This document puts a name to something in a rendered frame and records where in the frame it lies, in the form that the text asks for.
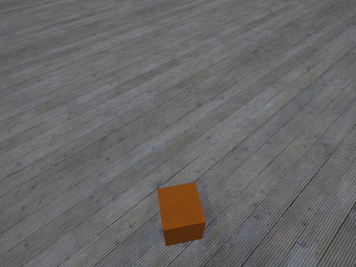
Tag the carton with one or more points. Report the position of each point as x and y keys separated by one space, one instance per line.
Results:
x=181 y=212

